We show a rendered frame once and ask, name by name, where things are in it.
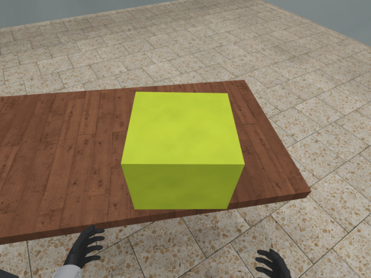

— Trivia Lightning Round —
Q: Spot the robot left hand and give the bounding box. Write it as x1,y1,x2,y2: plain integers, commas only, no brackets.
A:
63,225,105,269

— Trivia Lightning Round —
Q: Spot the robot left forearm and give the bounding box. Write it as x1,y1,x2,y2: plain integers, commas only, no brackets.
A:
52,265,82,278

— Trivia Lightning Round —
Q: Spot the robot right hand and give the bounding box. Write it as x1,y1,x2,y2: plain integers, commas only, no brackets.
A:
255,249,292,278

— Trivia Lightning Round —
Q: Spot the carton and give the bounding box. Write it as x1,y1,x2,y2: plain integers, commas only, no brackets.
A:
121,92,245,210

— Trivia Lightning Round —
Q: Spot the table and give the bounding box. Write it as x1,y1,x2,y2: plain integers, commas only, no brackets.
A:
0,80,311,278

